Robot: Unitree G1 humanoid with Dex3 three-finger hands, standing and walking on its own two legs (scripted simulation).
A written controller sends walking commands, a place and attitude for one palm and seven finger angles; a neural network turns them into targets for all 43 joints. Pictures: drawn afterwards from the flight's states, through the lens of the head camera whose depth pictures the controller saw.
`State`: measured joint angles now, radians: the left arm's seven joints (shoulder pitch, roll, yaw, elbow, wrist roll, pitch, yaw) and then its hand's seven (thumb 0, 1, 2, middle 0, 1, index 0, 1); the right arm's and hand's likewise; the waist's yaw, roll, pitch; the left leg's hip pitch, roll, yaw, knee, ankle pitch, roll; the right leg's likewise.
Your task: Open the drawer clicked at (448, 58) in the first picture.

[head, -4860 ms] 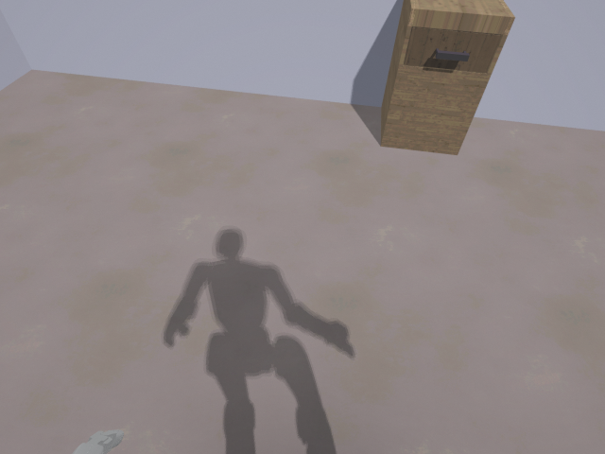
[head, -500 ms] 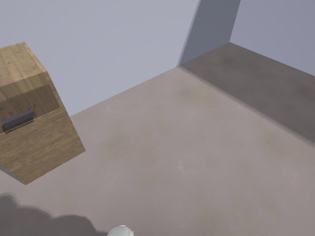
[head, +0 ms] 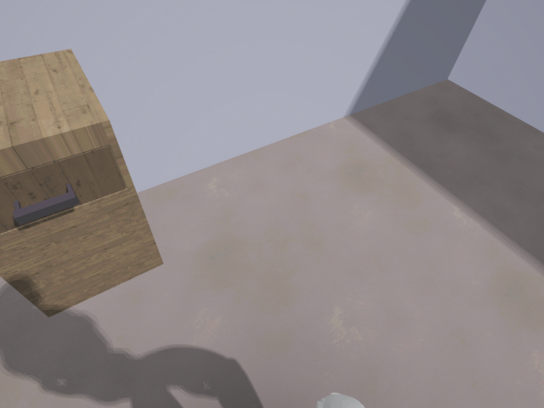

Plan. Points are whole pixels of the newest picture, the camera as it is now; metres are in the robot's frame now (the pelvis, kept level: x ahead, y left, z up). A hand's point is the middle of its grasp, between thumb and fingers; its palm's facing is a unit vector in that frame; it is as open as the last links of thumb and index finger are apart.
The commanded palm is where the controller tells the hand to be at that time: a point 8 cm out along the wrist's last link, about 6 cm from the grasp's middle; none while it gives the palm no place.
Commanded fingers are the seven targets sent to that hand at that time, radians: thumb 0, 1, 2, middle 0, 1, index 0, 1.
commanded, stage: turn to face it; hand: left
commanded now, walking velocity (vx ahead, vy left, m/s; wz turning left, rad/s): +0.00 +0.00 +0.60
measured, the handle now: (45, 201) +0.60 +0.62 -0.21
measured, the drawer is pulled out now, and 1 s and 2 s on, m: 0.00 0.00 0.00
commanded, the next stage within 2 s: take the last steps up to it in 0.94 s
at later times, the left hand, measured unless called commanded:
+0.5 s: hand out of the picture +0.06 +0.15 -0.15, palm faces +0.31 -0.92 -0.25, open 7.4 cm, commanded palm none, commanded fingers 0.00 0.90 0.90 -0.20 -0.30 -0.20 -0.30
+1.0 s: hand out of the picture -0.03 +0.21 -0.17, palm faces +0.51 -0.82 -0.25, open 7.4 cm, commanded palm none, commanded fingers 0.00 0.90 0.90 -0.20 -0.30 -0.20 -0.30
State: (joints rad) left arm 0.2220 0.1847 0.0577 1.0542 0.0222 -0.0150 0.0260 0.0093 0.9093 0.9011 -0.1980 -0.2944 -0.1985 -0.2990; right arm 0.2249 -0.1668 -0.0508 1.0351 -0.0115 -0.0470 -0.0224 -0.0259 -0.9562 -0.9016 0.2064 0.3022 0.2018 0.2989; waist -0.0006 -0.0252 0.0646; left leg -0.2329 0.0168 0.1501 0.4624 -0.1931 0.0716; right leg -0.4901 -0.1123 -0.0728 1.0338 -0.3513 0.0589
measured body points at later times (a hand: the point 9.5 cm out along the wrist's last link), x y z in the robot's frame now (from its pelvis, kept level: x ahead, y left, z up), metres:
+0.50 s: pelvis +0.03 -0.05 +0.00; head +0.06 -0.06 +0.45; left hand +0.05 +0.20 -0.13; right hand +0.15 -0.29 -0.15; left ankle -0.02 +0.08 -0.66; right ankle +0.08 -0.15 -0.74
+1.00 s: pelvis +0.01 -0.01 +0.00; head +0.02 +0.01 +0.45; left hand -0.06 +0.25 -0.15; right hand +0.21 -0.18 -0.13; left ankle -0.04 +0.07 -0.74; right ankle +0.08 -0.15 -0.68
